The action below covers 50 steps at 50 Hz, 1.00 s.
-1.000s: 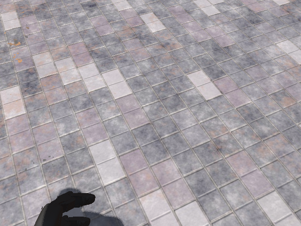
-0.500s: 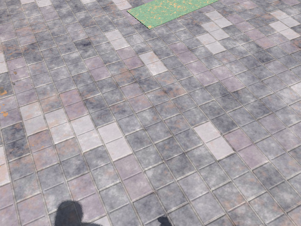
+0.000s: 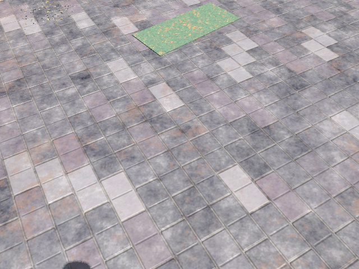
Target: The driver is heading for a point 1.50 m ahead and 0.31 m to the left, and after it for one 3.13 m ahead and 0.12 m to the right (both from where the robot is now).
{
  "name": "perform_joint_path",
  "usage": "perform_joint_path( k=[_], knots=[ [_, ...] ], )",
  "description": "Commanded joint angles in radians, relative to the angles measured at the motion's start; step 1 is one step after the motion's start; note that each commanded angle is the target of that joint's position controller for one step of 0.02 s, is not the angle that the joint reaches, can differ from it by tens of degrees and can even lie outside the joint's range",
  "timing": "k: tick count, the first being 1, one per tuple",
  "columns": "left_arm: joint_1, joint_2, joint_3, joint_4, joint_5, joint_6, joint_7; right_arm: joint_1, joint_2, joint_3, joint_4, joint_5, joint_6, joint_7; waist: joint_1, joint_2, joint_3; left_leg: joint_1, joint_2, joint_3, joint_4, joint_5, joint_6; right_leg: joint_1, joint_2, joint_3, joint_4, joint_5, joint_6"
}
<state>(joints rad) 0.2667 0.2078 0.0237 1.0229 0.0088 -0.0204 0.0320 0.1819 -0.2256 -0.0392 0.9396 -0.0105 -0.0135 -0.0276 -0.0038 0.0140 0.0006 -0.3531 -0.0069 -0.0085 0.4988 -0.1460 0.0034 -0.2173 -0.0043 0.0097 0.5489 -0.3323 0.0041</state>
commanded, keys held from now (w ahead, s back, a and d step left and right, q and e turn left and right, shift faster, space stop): shift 0.42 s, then w+shift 0.14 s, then shift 0.44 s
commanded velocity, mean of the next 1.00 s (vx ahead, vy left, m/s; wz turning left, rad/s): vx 0.13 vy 0.00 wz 0.00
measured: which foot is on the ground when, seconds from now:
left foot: down 0.00-0.48, up 0.50-0.70, down 0.72-1.00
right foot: down 0.00-0.72, up 0.74-1.00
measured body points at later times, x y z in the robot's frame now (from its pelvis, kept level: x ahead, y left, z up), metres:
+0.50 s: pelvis +0.04 -0.01 +0.00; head +0.03 -0.01 +0.45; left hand +0.03 +0.24 -0.15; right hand +0.11 -0.25 -0.15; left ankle +0.07 +0.12 -0.73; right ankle -0.03 -0.12 -0.73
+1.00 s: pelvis +0.15 +0.07 +0.01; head +0.17 +0.08 +0.46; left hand +0.24 +0.33 -0.13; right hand +0.20 -0.17 -0.14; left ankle +0.16 +0.16 -0.73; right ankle +0.19 -0.07 -0.71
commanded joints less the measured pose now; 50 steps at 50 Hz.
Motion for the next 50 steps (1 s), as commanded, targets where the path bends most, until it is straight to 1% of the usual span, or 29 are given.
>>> perform_joint_path(
  k=[1, 5, 10, 21, 22, 23, 24, 25, 26, 27, 28, 29, 30, 31, 32, 33, 34, 35, 36, 37, 38, 39, 40, 41, 42, 44, 46, 48, 50],
  knots=[
    [0.028, 0.114, 0.02, -0.025, -0.004, -0.016, 0.005, -0.022, -0.082, -0.018, -0.028, 0.003, -0.01, 0.0, 0.005, -0.03, 0.01, 0.144, 0.034, -0.039, -0.034, 0.061, 0.043, -0.139, -0.056, 0.057, -0.159, 0.011, -0.047],
    [0.049, 0.103, 0.018, -0.012, -0.007, -0.013, 0.005, -0.013, -0.085, -0.02, 0.0, 0.008, -0.005, -0.003, 0.009, -0.011, -0.012, 0.168, 0.038, -0.042, -0.014, 0.143, 0.047, -0.106, -0.046, 0.04, -0.136, 0.096, -0.043],
    [0.062, 0.086, 0.015, 0.001, -0.007, -0.007, 0.003, -0.013, -0.087, -0.02, 0.028, 0.012, 0.004, -0.008, 0.01, -0.013, -0.017, 0.179, 0.04, -0.044, 0.001, 0.184, 0.051, -0.081, -0.037, 0.025, -0.123, 0.163, -0.04],
    [0.082, 0.066, 0.012, 0.027, -0.006, -0.004, 0.005, -0.035, -0.079, -0.022, 0.075, 0.014, 0.02, -0.014, 0.006, -0.022, 0.01, 0.189, 0.038, -0.046, -0.004, 0.165, 0.047, -0.073, -0.03, 0.013, -0.14, 0.156, -0.033],
    [0.127, 0.068, 0.015, 0.048, -0.01, -0.001, 0.005, -0.002, -0.065, -0.02, 0.099, 0.017, 0.021, -0.012, 0.012, -0.042, -0.029, 0.194, 0.002, -0.006, 0.019, -0.079, 0.047, -0.052, -0.027, 0.016, -0.172, -0.069, -0.052],
    [0.143, 0.11, 0.03, 0.046, -0.022, 0.001, 0.005, -0.003, -0.081, -0.029, 0.102, 0.028, 0.02, -0.009, 0.022, -0.084, 0.019, 0.109, -0.038, 0.033, 0.072, -0.374, 0.047, -0.06, -0.058, 0.078, -0.213, -0.342, -0.099],
    [0.191, 0.153, 0.043, 0.042, -0.031, -0.005, 0.006, -0.079, -0.099, -0.033, 0.069, 0.036, 0.007, -0.003, 0.061, -0.119, 0.095, -0.064, -0.038, 0.038, 0.137, -0.477, 0.046, -0.026, -0.15, 0.219, -0.309, -0.572, -0.163],
    [0.196, 0.214, 0.064, 0.038, -0.042, -0.024, 0.009, -0.18, -0.071, -0.025, 0.017, 0.054, -0.019, 0.009, 0.082, -0.219, 0.18, -0.214, -0.017, 0.069, 0.27, -0.332, 0.048, 0.015, -0.311, 0.429, -0.44, -0.652, -0.239],
    [0.18, 0.215, 0.068, 0.03, -0.033, -0.045, 0.011, -0.241, -0.08, -0.027, -0.013, 0.058, -0.043, 0.017, 0.091, -0.207, 0.24, -0.35, 0.048, 0.009, 0.372, -0.287, 0.061, 0.058, -0.399, 0.536, -0.489, -0.569, -0.281],
    [0.172, 0.178, 0.061, 0.024, -0.023, -0.065, 0.011, -0.238, -0.089, -0.033, -0.016, 0.058, -0.063, 0.024, 0.075, -0.161, 0.242, -0.469, 0.087, -0.025, 0.441, -0.264, 0.07, 0.153, -0.408, 0.53, -0.478, -0.466, -0.276],
    [0.165, 0.154, 0.056, 0.019, -0.023, -0.078, 0.006, -0.216, -0.078, -0.034, -0.012, 0.057, -0.078, 0.031, 0.061, -0.145, 0.217, -0.528, 0.116, -0.039, 0.465, -0.24, 0.074, 0.224, -0.393, 0.486, -0.449, -0.373, -0.255],
    [0.158, 0.136, 0.054, 0.016, -0.028, -0.077, 0.0, -0.187, -0.082, -0.036, 0.004, 0.051, -0.089, 0.038, 0.052, -0.114, 0.189, -0.496, 0.123, -0.03, 0.397, -0.231, 0.075, 0.256, -0.345, 0.39, -0.42, -0.239, -0.221],
    [0.139, 0.126, 0.051, 0.006, -0.028, -0.07, -0.004, -0.184, -0.075, -0.036, 0.011, 0.045, -0.095, 0.042, 0.05, -0.105, 0.169, -0.389, 0.107, 0.006, 0.291, -0.216, 0.068, 0.218, -0.279, 0.273, -0.395, -0.096, -0.183],
    [0.123, 0.131, 0.052, -0.001, -0.022, -0.061, -0.008, -0.183, -0.047, -0.029, 0.018, 0.039, -0.096, 0.046, 0.047, -0.119, 0.15, -0.24, 0.066, 0.064, 0.216, -0.193, 0.053, 0.132, -0.217, 0.175, -0.366, 0.019, -0.16],
    [0.129, 0.152, 0.056, 0.001, -0.021, -0.05, -0.011, -0.161, -0.033, -0.026, 0.029, 0.036, -0.092, 0.05, 0.039, -0.141, 0.133, -0.108, 0.027, 0.108, 0.165, -0.148, 0.037, 0.058, -0.188, 0.12, -0.327, 0.083, -0.151],
    [0.139, 0.166, 0.06, 0.005, -0.024, -0.041, -0.012, -0.105, -0.04, -0.03, 0.049, 0.037, -0.084, 0.052, 0.013, -0.143, 0.106, 0.03, -0.004, 0.133, 0.118, -0.056, 0.026, -0.01, -0.176, 0.097, -0.281, 0.123, -0.143],
    [0.143, 0.174, 0.06, 0.006, -0.024, -0.038, -0.011, -0.028, -0.067, -0.044, 0.076, 0.039, -0.073, 0.048, -0.021, -0.143, 0.07, 0.155, -0.037, 0.141, 0.093, 0.004, 0.024, -0.054, -0.165, 0.09, -0.217, 0.236, -0.13],
    [0.129, 0.174, 0.057, 0.003, -0.027, -0.039, -0.009, 0.055, -0.099, -0.059, 0.096, 0.039, -0.062, 0.04, -0.07, -0.127, 0.029, 0.25, -0.045, 0.132, 0.052, 0.029, 0.036, -0.07, -0.14, 0.06, -0.109, 0.375, -0.1],
    [0.123, 0.135, 0.045, -0.004, -0.02, -0.041, -0.005, 0.148, -0.163, -0.077, 0.108, 0.032, -0.058, 0.03, -0.112, -0.03, -0.04, 0.375, 0.056, 0.009, 0.015, 0.121, 0.07, -0.127, -0.08, -0.006, 0.11, 0.36, -0.041],
    [0.174, 0.042, 0.02, -0.027, -0.003, -0.051, 0.006, 0.24, -0.298, -0.096, 0.114, 0.011, -0.05, 0.023, -0.103, 0.266, -0.157, 0.541, 0.342, -0.38, -0.097, 0.35, 0.221, -0.326, 0.048, -0.088, 0.481, -0.046, 0.047],
    [0.203, 0.033, 0.024, -0.017, -0.022, -0.061, 0.009, 0.263, -0.265, -0.077, 0.132, 0.007, -0.057, 0.031, -0.088, 0.287, -0.239, 0.514, 0.434, -0.626, -0.216, 0.396, 0.316, -0.353, 0.065, 0.057, 0.711, -0.294, 0.057],
    [0.177, 0.074, 0.034, -0.023, -0.044, -0.063, 0.006, 0.165, -0.219, -0.058, 0.108, 0.014, -0.068, 0.035, -0.054, 0.188, -0.151, 0.421, 0.418, -0.517, -0.199, 0.345, 0.298, -0.397, 0.009, 0.086, 0.8, -0.271, 0.036],
    [0.113, 0.089, 0.037, -0.034, -0.043, -0.058, 0.006, 0.067, -0.169, -0.041, 0.08, 0.014, -0.071, 0.038, -0.036, 0.108, -0.089, 0.319, 0.365, -0.37, -0.186, 0.338, 0.259, -0.404, -0.037, 0.056, 0.79, -0.201, 0.017],
    [0.09, 0.092, 0.045, -0.031, -0.033, -0.049, 0.013, 0.007, -0.135, -0.028, 0.068, 0.009, -0.073, 0.042, -0.014, 0.057, -0.046, 0.229, 0.313, -0.265, -0.196, 0.376, 0.224, -0.374, -0.068, 0.043, 0.729, -0.144, 0.004],
    [0.098, 0.093, 0.053, -0.028, -0.025, -0.038, 0.02, -0.018, -0.104, -0.017, 0.067, 0.004, -0.073, 0.04, 0.012, 0.06, -0.034, 0.167, 0.271, -0.188, -0.209, 0.399, 0.196, -0.312, -0.092, 0.042, 0.652, -0.108, -0.008],
    [0.123, 0.056, 0.052, -0.017, -0.021, -0.023, 0.02, -0.012, -0.066, -0.001, 0.085, -0.017, -0.073, 0.033, 0.041, 0.077, -0.039, 0.103, 0.219, -0.1, -0.218, 0.475, 0.191, -0.199, -0.092, 0.032, 0.512, -0.047, -0.011],
    [0.083, 0.035, 0.044, -0.028, -0.018, -0.018, 0.025, -0.028, -0.093, 0.0, 0.086, -0.022, -0.071, 0.017, 0.053, 0.081, -0.044, 0.088, 0.199, -0.058, -0.209, 0.534, 0.206, -0.139, -0.079, 0.019, 0.303, -0.031, 0.005],
    [0.027, 0.042, 0.038, -0.039, -0.016, -0.008, 0.026, -0.027, -0.134, -0.008, 0.086, -0.011, -0.061, 0.005, 0.039, 0.083, -0.071, 0.103, 0.208, -0.067, -0.2, 0.498, 0.224, -0.082, -0.06, 0.002, 0.156, 0.001, 0.024],
    [0.027, 0.059, 0.04, -0.028, -0.017, 0.011, 0.022, -0.034, -0.138, -0.009, 0.087, 0.008, -0.048, 0.003, 0.045, 0.07, -0.078, 0.075, 0.212, -0.086, -0.209, 0.307, 0.221, 0.007, -0.049, -0.013, 0.039, 0.113, 0.023]
  ],
)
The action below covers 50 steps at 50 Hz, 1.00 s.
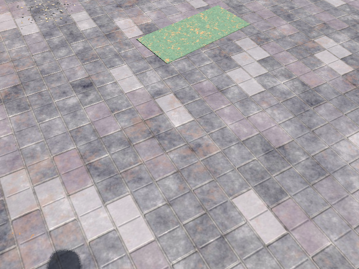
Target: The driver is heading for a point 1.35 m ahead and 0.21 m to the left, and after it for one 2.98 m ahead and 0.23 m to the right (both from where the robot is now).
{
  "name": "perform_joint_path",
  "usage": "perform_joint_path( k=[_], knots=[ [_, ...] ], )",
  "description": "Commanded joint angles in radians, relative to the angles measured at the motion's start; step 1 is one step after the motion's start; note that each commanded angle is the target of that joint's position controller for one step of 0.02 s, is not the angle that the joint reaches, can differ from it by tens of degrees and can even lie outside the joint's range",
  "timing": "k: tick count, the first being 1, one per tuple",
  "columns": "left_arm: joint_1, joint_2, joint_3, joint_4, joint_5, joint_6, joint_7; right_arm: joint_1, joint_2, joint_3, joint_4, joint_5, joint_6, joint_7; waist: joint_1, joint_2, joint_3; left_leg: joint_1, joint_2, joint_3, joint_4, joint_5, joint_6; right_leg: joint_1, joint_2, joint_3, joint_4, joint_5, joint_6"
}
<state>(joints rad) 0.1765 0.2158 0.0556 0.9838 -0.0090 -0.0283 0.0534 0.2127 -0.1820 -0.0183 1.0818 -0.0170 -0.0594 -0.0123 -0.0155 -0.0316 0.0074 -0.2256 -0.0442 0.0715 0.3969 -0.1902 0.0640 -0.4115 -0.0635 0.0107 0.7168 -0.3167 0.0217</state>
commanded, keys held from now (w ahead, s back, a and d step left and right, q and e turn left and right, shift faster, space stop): shift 0.84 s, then w+shift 0.16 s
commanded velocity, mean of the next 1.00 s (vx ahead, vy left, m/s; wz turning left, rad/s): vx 0.06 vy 0.00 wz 0.00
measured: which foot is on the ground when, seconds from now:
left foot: down 0.00-1.00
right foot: up 0.00-0.04, down 0.06-0.88, up 0.90-1.00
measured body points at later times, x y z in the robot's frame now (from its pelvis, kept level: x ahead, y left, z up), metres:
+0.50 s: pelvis +0.04 -0.01 +0.00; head +0.06 -0.01 +0.45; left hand +0.10 +0.24 -0.16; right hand +0.08 -0.26 -0.16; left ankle +0.01 +0.08 -0.74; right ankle +0.05 -0.14 -0.74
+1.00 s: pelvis +0.06 -0.01 +0.00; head +0.06 -0.02 +0.45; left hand +0.11 +0.24 -0.14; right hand +0.03 -0.27 -0.15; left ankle +0.01 +0.08 -0.74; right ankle +0.04 -0.14 -0.68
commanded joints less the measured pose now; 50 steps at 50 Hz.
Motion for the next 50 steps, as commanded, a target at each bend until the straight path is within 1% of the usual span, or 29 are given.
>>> perform_joint_path(
  k=[1, 2, 3, 4, 5, 6, 7, 8, 10, 12, 15, 20, 31, 42, 43, 44, 45, 46, 47, 48, 49, 50],
  knots=[
    [0.12, 0.054, 0.009, 0.02, 0.006, 0.027, -0.002, -0.07, -0.169, -0.027, -0.053, 0.025, 0.004, -0.01, 0.066, 0.105, -0.064, -0.093, 0.233, -0.168, -0.11, 0.203, 0.14, 0.257, 0.018, -0.024, -0.203, 0.168, -0.007],
    [0.105, 0.068, 0.011, 0.019, 0.018, 0.035, -0.003, -0.044, -0.144, -0.022, -0.042, 0.031, 0.007, -0.006, 0.064, 0.083, -0.03, -0.124, 0.204, -0.17, -0.117, 0.052, 0.103, 0.288, 0.01, -0.01, -0.268, 0.219, -0.023],
    [0.096, 0.09, 0.013, 0.013, 0.028, 0.039, -0.001, -0.017, -0.119, -0.015, -0.032, 0.023, 0.007, -0.001, 0.051, 0.055, -0.006, -0.151, 0.173, -0.166, -0.113, -0.085, 0.06, 0.32, -0.034, 0.036, -0.296, 0.281, -0.04],
    [0.08, 0.132, 0.018, 0.005, 0.022, 0.039, 0.002, 0.019, -0.112, -0.018, -0.029, 0.01, 0.007, 0.002, 0.006, -0.012, 0.019, -0.179, 0.111, -0.128, -0.092, -0.181, 0.024, 0.324, -0.07, 0.061, -0.284, 0.359, -0.063],
    [0.049, 0.151, 0.027, 0.022, 0.006, 0.035, -0.003, 0.062, -0.094, -0.017, -0.026, 0.01, 0.017, -0.005, -0.03, -0.113, 0.031, -0.12, 0.062, -0.07, -0.095, -0.159, 0.004, 0.234, -0.045, 0.053, -0.282, 0.21, -0.084],
    [0.032, 0.104, 0.022, 0.021, 0.003, 0.026, -0.008, 0.036, -0.113, -0.019, -0.023, 0.007, 0.024, -0.012, -0.003, -0.074, 0.051, -0.074, 0.055, -0.056, -0.066, -0.123, -0.01, 0.188, -0.02, 0.044, -0.297, 0.169, -0.073],
    [0.025, 0.081, 0.017, 0.027, 0.009, 0.019, -0.01, 0.024, -0.114, -0.02, -0.027, 0.01, 0.03, -0.017, -0.002, -0.052, 0.043, -0.058, 0.058, -0.055, -0.052, -0.08, -0.01, 0.187, -0.017, 0.039, -0.301, 0.202, -0.06],
    [0.017, 0.081, 0.018, 0.029, 0.012, 0.011, -0.011, 0.026, -0.106, -0.018, -0.023, 0.011, 0.034, -0.02, -0.002, -0.04, 0.032, -0.041, 0.063, -0.057, -0.038, -0.026, -0.008, 0.198, -0.012, 0.035, -0.296, 0.26, -0.051],
    [0.026, 0.078, 0.02, 0.043, 0.008, 0.002, -0.012, 0.036, -0.108, -0.017, -0.018, 0.009, 0.038, -0.02, 0.0, -0.024, -0.01, -0.007, 0.069, -0.056, -0.018, 0.07, -0.006, 0.232, -0.008, 0.03, -0.277, 0.334, -0.052],
    [0.03, 0.077, 0.02, 0.054, 0.006, 0.001, -0.012, 0.028, -0.112, -0.018, -0.018, 0.013, 0.038, -0.018, 0.004, -0.01, -0.031, 0.02, 0.074, -0.057, -0.005, 0.131, -0.005, 0.246, -0.006, 0.027, -0.266, 0.374, -0.055],
    [0.026, 0.077, 0.02, 0.065, 0.005, 0.005, -0.01, 0.024, -0.111, -0.018, -0.014, 0.016, 0.042, -0.017, 0.007, 0.012, -0.041, 0.041, 0.078, -0.057, 0.007, 0.181, -0.007, 0.254, -0.002, 0.021, -0.259, 0.396, -0.056],
    [0.025, 0.076, 0.018, 0.081, 0.005, 0.013, -0.008, 0.031, -0.109, -0.018, -0.004, 0.016, 0.05, -0.017, 0.009, 0.031, -0.03, 0.051, 0.082, -0.059, 0.01, 0.201, -0.01, 0.254, 0.005, 0.013, -0.258, 0.385, -0.053],
    [0.021, 0.068, 0.014, 0.109, 0.007, 0.027, -0.003, 0.044, -0.106, -0.016, 0.011, 0.015, 0.051, -0.019, 0.014, 0.033, 0.015, 0.029, 0.089, -0.071, -0.017, 0.138, -0.011, 0.251, 0.013, 0.004, -0.281, 0.307, -0.04],
    [0.029, 0.063, 0.009, 0.132, 0.008, 0.029, 0.001, 0.064, -0.095, -0.015, 0.017, 0.013, 0.046, -0.02, 0.017, 0.035, 0.036, 0.01, 0.093, -0.086, -0.053, 0.053, -0.006, 0.24, 0.014, 0.001, -0.301, 0.236, -0.029],
    [0.056, 0.056, 0.01, 0.147, 0.003, 0.031, 0.002, 0.105, -0.114, -0.024, 0.031, 0.02, 0.05, -0.023, 0.007, 0.059, -0.009, 0.041, 0.088, -0.095, -0.074, -0.195, 0.018, 0.231, 0.059, -0.053, -0.247, 0.032, -0.034],
    [0.044, 0.067, 0.016, 0.138, -0.008, 0.028, 0.001, 0.142, -0.17, -0.045, 0.033, 0.037, 0.053, -0.026, -0.016, 0.114, 0.024, 0.047, 0.144, -0.189, -0.128, -0.532, 0.069, 0.124, 0.097, -0.101, -0.14, -0.189, -0.04],
    [-0.032, 0.073, 0.018, 0.096, -0.012, 0.017, -0.004, 0.2, -0.222, -0.064, 0.033, 0.047, 0.045, -0.025, -0.054, 0.183, 0.085, 0.064, 0.286, -0.39, -0.242, -0.782, 0.144, -0.041, 0.093, -0.119, 0.01, -0.238, -0.047],
    [-0.129, 0.067, 0.014, 0.038, -0.024, -0.001, -0.015, 0.208, -0.258, -0.079, 0.024, 0.044, 0.026, -0.028, -0.079, 0.238, 0.166, 0.062, 0.442, -0.603, -0.35, -0.824, 0.222, -0.208, 0.02, -0.049, 0.196, -0.2, -0.066],
    [-0.169, 0.075, 0.019, 0.012, -0.033, -0.02, -0.025, 0.17, -0.217, -0.068, 0.001, 0.026, 0.0, -0.028, -0.057, 0.169, 0.206, 0.099, 0.478, -0.647, -0.361, -0.703, 0.232, -0.338, -0.032, 0.013, 0.322, -0.162, -0.076],
    [-0.139, 0.07, 0.023, 0.018, -0.03, -0.038, -0.034, 0.135, -0.174, -0.057, -0.016, 0.022, -0.022, -0.023, -0.024, 0.121, 0.182, 0.161, 0.448, -0.581, -0.326, -0.579, 0.202, -0.411, -0.063, 0.039, 0.371, -0.094, -0.087],
    [-0.103, 0.067, 0.027, 0.027, -0.024, -0.054, -0.042, 0.123, -0.151, -0.053, -0.027, 0.028, -0.032, -0.017, -0.01, 0.099, 0.136, 0.206, 0.409, -0.504, -0.302, -0.494, 0.174, -0.431, -0.077, 0.04, 0.372, -0.041, -0.091],
    [-0.087, 0.073, 0.034, 0.03, -0.022, -0.066, -0.047, 0.128, -0.144, -0.051, -0.034, 0.034, -0.033, -0.013, -0.006, 0.096, 0.103, 0.216, 0.374, -0.431, -0.298, -0.439, 0.151, -0.411, -0.085, 0.03, 0.324, -0.001, -0.083]
  ],
)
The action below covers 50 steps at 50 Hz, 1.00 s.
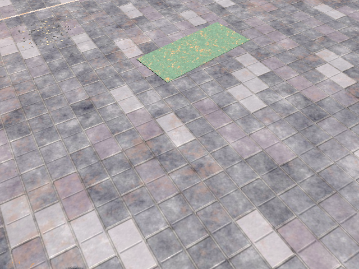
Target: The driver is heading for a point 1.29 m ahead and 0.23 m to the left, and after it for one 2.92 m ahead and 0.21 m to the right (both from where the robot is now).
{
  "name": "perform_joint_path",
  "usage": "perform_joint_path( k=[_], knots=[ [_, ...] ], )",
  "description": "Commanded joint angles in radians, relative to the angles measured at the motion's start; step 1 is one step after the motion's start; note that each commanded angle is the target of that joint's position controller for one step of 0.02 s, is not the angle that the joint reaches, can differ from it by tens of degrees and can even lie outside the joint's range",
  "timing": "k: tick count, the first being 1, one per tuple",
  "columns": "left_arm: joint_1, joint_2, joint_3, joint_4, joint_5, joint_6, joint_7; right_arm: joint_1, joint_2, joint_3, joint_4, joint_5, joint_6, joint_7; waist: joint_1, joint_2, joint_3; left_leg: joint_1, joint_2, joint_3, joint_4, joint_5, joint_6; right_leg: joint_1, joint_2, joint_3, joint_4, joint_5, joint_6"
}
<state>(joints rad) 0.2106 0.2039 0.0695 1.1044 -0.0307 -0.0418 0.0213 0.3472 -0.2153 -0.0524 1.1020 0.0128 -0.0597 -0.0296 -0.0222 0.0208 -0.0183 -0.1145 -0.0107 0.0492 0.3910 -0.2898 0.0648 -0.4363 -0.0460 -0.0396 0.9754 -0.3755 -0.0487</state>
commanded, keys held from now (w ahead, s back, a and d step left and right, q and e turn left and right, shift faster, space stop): w+shift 0.54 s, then w+q+shift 0.46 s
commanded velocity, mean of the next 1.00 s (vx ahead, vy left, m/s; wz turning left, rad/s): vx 0.88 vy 0.00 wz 0.26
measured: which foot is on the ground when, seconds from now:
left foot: down 0.00-0.22, up 0.24-0.70, down 0.72-1.00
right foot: up 0.00-0.20, down 0.22-0.74, up 0.76-1.00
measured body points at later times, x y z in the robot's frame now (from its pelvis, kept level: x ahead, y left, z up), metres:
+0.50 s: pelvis +0.23 -0.11 +0.00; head +0.24 -0.12 +0.45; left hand +0.15 +0.13 -0.14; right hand +0.40 -0.34 -0.12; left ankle +0.35 +0.04 -0.66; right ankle +0.13 -0.17 -0.74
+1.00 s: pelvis +0.67 -0.05 -0.01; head +0.70 -0.05 +0.44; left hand +0.85 +0.21 -0.07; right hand +0.67 -0.33 -0.14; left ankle +0.57 -0.05 -0.74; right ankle +0.88 -0.20 -0.67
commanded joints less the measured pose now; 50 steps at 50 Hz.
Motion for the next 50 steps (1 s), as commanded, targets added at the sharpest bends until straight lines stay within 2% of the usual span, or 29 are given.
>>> perform_joint_path(
  k=[1, 3, 4, 6, 9, 10, 11, 12, 13, 14, 15, 17, 18, 21, 25, 29, 31, 33, 35, 36, 37, 38, 39, 41, 42, 43, 45, 48, 50],
  knots=[
    [-0.127, 0.082, 0.022, -0.093, -0.001, -0.06, -0.016, 0.0, -0.112, -0.017, -0.062, 0.007, -0.032, 0.004, -0.004, 0.056, 0.11, 0.081, 0.305, -0.344, -0.297, -0.292, 0.131, -0.328, -0.097, 0.055, -0.015, 0.085, 0.003],
    [-0.158, 0.047, 0.011, -0.107, -0.001, -0.065, -0.018, 0.004, -0.136, -0.023, -0.079, 0.006, -0.032, 0.0, -0.008, 0.085, 0.099, -0.009, 0.253, -0.25, -0.302, -0.22, 0.116, -0.192, -0.065, 0.007, -0.162, 0.133, 0.033],
    [-0.173, 0.029, 0.0, -0.143, 0.093, -0.023, -0.062, 0.041, -0.14, -0.022, -0.064, -0.064, -0.026, 0.009, -0.011, 0.104, 0.098, -0.063, 0.218, -0.201, -0.322, -0.257, 0.119, -0.102, -0.023, -0.046, -0.243, 0.115, 0.047],
    [-0.18, 0.046, 0.006, -0.174, 0.081, 0.01, -0.08, 0.031, -0.162, -0.03, -0.077, -0.059, -0.024, 0.018, -0.006, 0.133, 0.123, -0.129, 0.223, -0.172, -0.325, -0.269, 0.123, 0.012, -0.003, -0.091, -0.333, 0.103, 0.043],
    [-0.048, 0.082, 0.016, -0.173, 0.062, 0.002, -0.07, -0.034, -0.19, -0.042, -0.102, -0.033, -0.028, 0.028, 0.069, 0.092, 0.129, -0.213, 0.249, -0.154, -0.245, -0.294, 0.13, 0.218, 0.008, -0.115, -0.423, 0.137, 0.014],
    [0.094, 0.105, 0.029, -0.133, 0.064, -0.01, -0.06, -0.061, -0.185, -0.041, -0.111, -0.036, -0.031, 0.032, 0.138, 0.034, 0.092, -0.273, 0.212, -0.109, -0.093, -0.189, 0.123, 0.383, 0.034, -0.124, -0.449, 0.107, 0.005],
    [0.334, 0.166, 0.054, -0.06, 0.073, -0.032, -0.045, -0.086, -0.143, -0.028, -0.121, -0.055, -0.034, 0.036, 0.252, -0.137, -0.003, -0.39, 0.114, -0.006, 0.304, -0.015, 0.103, 0.621, -0.019, -0.015, -0.514, -0.027, -0.009],
    [0.466, 0.301, 0.071, -0.039, 0.094, -0.047, -0.032, -0.143, -0.005, 0.005, -0.205, -0.046, -0.048, 0.043, 0.26, -0.466, -0.055, -0.681, -0.027, 0.01, 0.727, -0.243, 0.063, 0.721, -0.291, 0.517, -0.758, -0.517, -0.065],
    [0.316, 0.227, 0.042, -0.072, 0.091, -0.04, -0.032, -0.155, -0.031, -0.004, -0.232, -0.038, -0.052, 0.051, 0.166, -0.322, -0.011, -0.797, -0.045, -0.166, 0.914, -0.149, 0.086, 0.599, -0.343, 0.811, -0.885, -0.655, -0.103],
    [0.168, 0.203, 0.034, -0.118, 0.08, -0.039, -0.036, -0.162, -0.059, -0.007, -0.242, -0.031, -0.053, 0.06, 0.087, -0.194, 0.052, -0.844, 0.042, -0.163, 0.967, -0.018, 0.095, 0.522, -0.349, 0.687, -0.834, -0.568, -0.102],
    [0.112, 0.155, 0.023, -0.139, 0.068, -0.048, -0.043, -0.142, -0.086, -0.011, -0.228, -0.038, -0.055, 0.071, 0.056, -0.087, 0.033, -0.768, 0.098, -0.141, 0.923, 0.082, 0.08, 0.447, -0.293, 0.537, -0.816, -0.401, -0.091],
    [0.099, 0.114, 0.006, -0.137, 0.056, -0.064, -0.037, -0.1, -0.073, -0.011, -0.213, -0.066, -0.033, 0.084, 0.008, -0.091, 0.024, -0.664, 0.145, -0.111, 0.851, 0.127, 0.034, 0.357, -0.213, 0.37, -0.861, -0.256, -0.074],
    [0.126, 0.098, 0.0, -0.124, 0.058, -0.072, -0.033, -0.116, -0.062, -0.007, -0.221, -0.066, -0.017, 0.092, 0.006, -0.106, 0.047, -0.666, 0.15, -0.095, 0.85, 0.154, 0.017, 0.336, -0.195, 0.33, -0.88, -0.213, -0.08],
    [0.217, 0.098, -0.003, -0.101, 0.052, -0.085, -0.031, -0.228, -0.061, -0.003, -0.261, -0.055, 0.013, 0.097, 0.026, -0.054, 0.124, -0.775, 0.153, -0.054, 0.788, 0.232, -0.012, 0.359, -0.162, 0.237, -0.918, -0.054, -0.099],
    [0.296, 0.086, -0.014, -0.096, 0.045, -0.096, -0.031, -0.418, -0.064, 0.005, -0.334, -0.045, 0.014, 0.097, 0.063, -0.047, 0.177, -0.765, 0.125, 0.011, 0.54, 0.309, -0.032, 0.383, -0.127, 0.124, -0.973, 0.184, -0.123],
    [0.327, 0.105, -0.017, -0.084, 0.043, -0.104, -0.018, -0.498, -0.046, 0.023, -0.366, -0.032, 0.01, 0.1, 0.068, -0.063, 0.199, -0.646, 0.077, 0.086, 0.292, 0.363, 0.026, 0.497, -0.137, -0.008, -1.033, 0.529, -0.097],
    [0.326, 0.121, -0.019, -0.08, 0.05, -0.103, -0.013, -0.493, -0.05, 0.025, -0.37, -0.027, 0.007, 0.093, 0.055, -0.088, 0.167, -0.544, 0.011, 0.129, 0.225, 0.33, 0.077, 0.58, -0.147, -0.095, -0.964, 0.92, -0.067],
    [0.335, 0.16, -0.011, -0.077, 0.069, -0.087, 0.006, -0.41, -0.089, 0.014, -0.352, -0.031, 0.007, 0.081, 0.004, -0.16, 0.07, -0.435, -0.077, 0.175, 0.239, 0.242, 0.116, 0.692, -0.172, -0.141, -0.765, 1.405, -0.034],
    [0.295, 0.218, 0.009, -0.094, 0.092, -0.054, 0.021, -0.11, -0.153, -0.015, -0.27, -0.028, 0.002, 0.074, -0.136, -0.213, -0.091, -0.165, -0.137, 0.159, 0.241, 0.125, 0.16, 0.691, -0.191, -0.154, -0.342, 1.566, -0.027],
    [0.243, 0.237, 0.018, -0.114, 0.085, -0.046, 0.02, 0.094, -0.188, -0.038, -0.212, -0.035, 0.001, 0.067, -0.238, -0.185, -0.16, 0.076, -0.113, 0.106, 0.152, 0.113, 0.188, 0.549, -0.175, -0.162, -0.039, 1.429, -0.031],
    [0.199, 0.17, 0.005, -0.144, 0.088, -0.059, 0.007, 0.186, -0.249, -0.064, -0.185, -0.043, 0.01, 0.052, -0.225, -0.068, -0.19, 0.302, 0.053, -0.144, 0.206, -0.136, 0.214, 0.239, -0.086, -0.124, 0.293, 0.746, -0.038],
    [0.242, 0.063, -0.016, -0.221, 0.045, -0.085, -0.029, 0.084, -0.306, -0.081, -0.19, -0.053, 0.022, 0.056, -0.068, 0.259, -0.199, 0.499, 0.258, -0.803, -0.029, -0.301, 0.4, -0.253, 0.128, -0.004, 0.602, -0.046, 0.019],
    [0.111, 0.126, -0.016, -0.271, 0.045, -0.105, -0.025, 0.044, -0.273, -0.081, -0.196, -0.041, 0.018, 0.061, -0.089, 0.105, -0.146, 0.478, 0.256, -0.869, -0.142, -0.271, 0.377, -0.38, 0.063, 0.137, 0.614, 0.042, -0.015],
    [0.029, 0.134, -0.023, -0.303, 0.057, -0.124, -0.025, 0.014, -0.179, -0.062, -0.18, -0.041, 0.005, 0.052, -0.026, -0.113, -0.002, 0.218, 0.207, -0.662, -0.18, -0.062, 0.305, -0.32, -0.022, 0.139, 0.45, 0.129, -0.019],
    [0.007, 0.122, -0.028, -0.32, 0.076, -0.111, -0.026, -0.009, -0.164, -0.053, -0.183, -0.04, -0.002, 0.041, 0.012, -0.134, 0.038, 0.1, 0.161, -0.579, -0.185, 0.022, 0.286, -0.271, -0.043, 0.137, 0.401, 0.112, 0.004],
    [0.02, 0.109, -0.033, -0.329, 0.096, -0.089, -0.032, -0.023, -0.145, -0.041, -0.184, -0.033, -0.01, 0.034, 0.051, -0.122, 0.055, 0.014, 0.124, -0.52, -0.195, 0.063, 0.277, -0.234, -0.059, 0.132, 0.359, 0.098, 0.029],
    [-0.016, 0.099, -0.042, -0.368, 0.112, -0.054, -0.042, -0.003, -0.15, -0.034, -0.19, -0.008, -0.031, 0.03, 0.07, -0.087, 0.097, -0.111, 0.083, -0.462, -0.221, 0.085, 0.279, -0.231, -0.085, 0.1, 0.261, 0.053, 0.074],
    [-0.242, 0.099, -0.063, -0.48, 0.096, -0.045, -0.054, 0.049, -0.179, -0.039, -0.209, -0.011, -0.047, 0.033, 0.015, -0.04, 0.183, -0.267, 0.022, -0.403, -0.287, 0.269, 0.25, -0.178, -0.065, 0.016, -0.043, 0.245, 0.115],
    [-0.316, 0.086, -0.075, -0.513, 0.083, -0.049, -0.062, 0.099, -0.195, -0.049, -0.21, -0.01, -0.046, 0.04, -0.033, -0.006, 0.162, -0.239, -0.004, -0.378, -0.266, 0.47, 0.201, -0.09, -0.022, -0.005, -0.231, 0.421, 0.104]
  ],
)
